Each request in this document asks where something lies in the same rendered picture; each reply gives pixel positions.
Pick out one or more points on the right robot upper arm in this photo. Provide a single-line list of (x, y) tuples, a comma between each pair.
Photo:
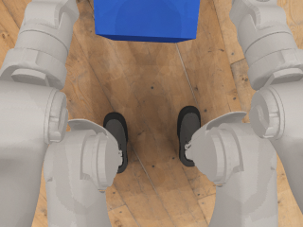
[(277, 114)]

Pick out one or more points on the right robot shin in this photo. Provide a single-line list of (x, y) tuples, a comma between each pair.
[(194, 152)]

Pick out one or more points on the carton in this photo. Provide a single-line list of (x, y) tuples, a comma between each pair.
[(153, 21)]

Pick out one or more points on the right robot foot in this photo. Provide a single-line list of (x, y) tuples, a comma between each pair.
[(188, 122)]

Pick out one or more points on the left robot upper arm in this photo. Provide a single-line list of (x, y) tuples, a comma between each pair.
[(32, 117)]

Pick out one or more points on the robot right forearm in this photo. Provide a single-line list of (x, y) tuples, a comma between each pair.
[(267, 42)]

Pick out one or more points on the robot left forearm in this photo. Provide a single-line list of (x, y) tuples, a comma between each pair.
[(43, 44)]

